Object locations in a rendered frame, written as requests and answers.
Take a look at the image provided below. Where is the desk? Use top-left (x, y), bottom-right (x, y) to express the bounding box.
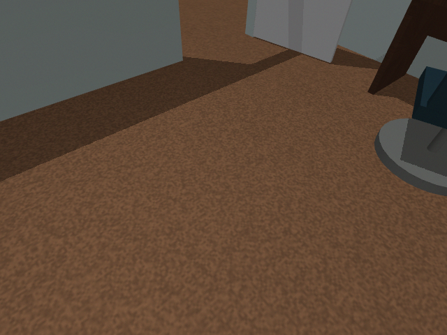
top-left (368, 0), bottom-right (447, 95)

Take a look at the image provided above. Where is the office chair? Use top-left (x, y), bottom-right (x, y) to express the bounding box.
top-left (374, 66), bottom-right (447, 196)

